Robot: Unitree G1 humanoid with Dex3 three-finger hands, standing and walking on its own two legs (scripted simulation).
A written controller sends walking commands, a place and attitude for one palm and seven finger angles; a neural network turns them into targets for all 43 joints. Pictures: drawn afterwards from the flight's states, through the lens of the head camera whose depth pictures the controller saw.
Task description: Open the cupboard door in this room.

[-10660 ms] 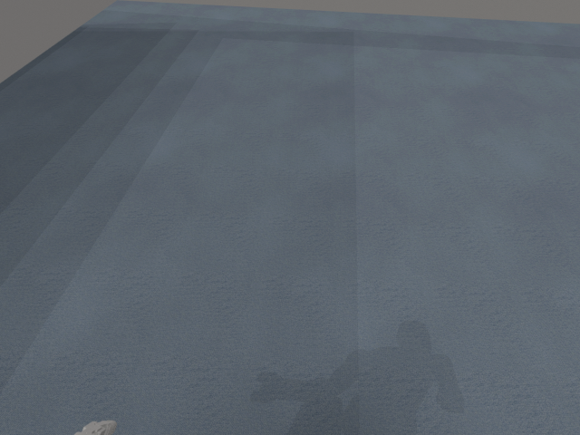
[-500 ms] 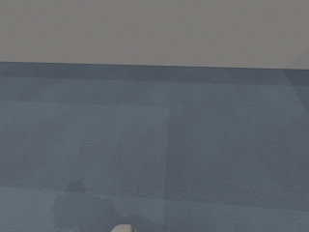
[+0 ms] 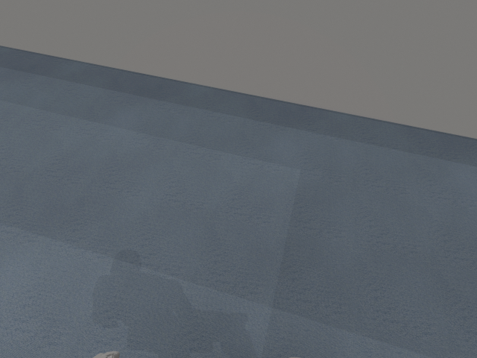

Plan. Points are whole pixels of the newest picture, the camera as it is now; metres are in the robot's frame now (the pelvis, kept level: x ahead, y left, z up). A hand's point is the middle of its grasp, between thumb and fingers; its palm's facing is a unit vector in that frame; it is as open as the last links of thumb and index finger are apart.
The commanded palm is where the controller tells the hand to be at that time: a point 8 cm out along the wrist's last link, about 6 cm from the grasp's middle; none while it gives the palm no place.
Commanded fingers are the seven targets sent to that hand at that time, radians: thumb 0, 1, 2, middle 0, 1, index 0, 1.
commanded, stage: turn or walk to find it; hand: left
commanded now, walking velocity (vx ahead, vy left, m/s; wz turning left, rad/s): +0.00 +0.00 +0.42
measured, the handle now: out of the picture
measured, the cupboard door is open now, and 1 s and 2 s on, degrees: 0 0 0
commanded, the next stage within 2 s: none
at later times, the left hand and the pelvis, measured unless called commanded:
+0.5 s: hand out of the picture -0.03 +0.17 -0.17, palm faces +0.27 -0.93 -0.26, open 7.3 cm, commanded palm none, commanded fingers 0.00 0.90 0.90 -0.20 -0.30 -0.20 -0.30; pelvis -0.02 -0.03 +0.00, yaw +15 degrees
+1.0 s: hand out of the picture -0.02 +0.21 -0.16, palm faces +0.43 -0.86 -0.27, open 7.3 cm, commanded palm none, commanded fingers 0.00 0.90 0.90 -0.20 -0.30 -0.20 -0.30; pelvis -0.03 -0.02 -0.01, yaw +25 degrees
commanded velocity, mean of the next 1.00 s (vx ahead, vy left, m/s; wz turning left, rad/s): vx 0.00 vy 0.00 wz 0.42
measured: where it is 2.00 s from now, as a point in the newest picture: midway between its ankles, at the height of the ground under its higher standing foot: outside the picture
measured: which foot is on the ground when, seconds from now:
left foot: down 0.00-0.12, up 0.14-0.56, down 0.58-1.00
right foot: up 0.00-0.10, down 0.12-0.58, up 0.60-1.00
